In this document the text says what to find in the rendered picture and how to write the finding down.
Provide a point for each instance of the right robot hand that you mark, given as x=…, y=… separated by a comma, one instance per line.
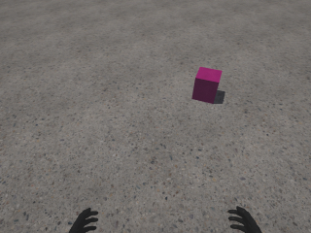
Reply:
x=250, y=226

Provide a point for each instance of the carton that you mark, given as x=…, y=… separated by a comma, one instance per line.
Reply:
x=206, y=84

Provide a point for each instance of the left robot hand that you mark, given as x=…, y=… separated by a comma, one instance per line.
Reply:
x=81, y=221

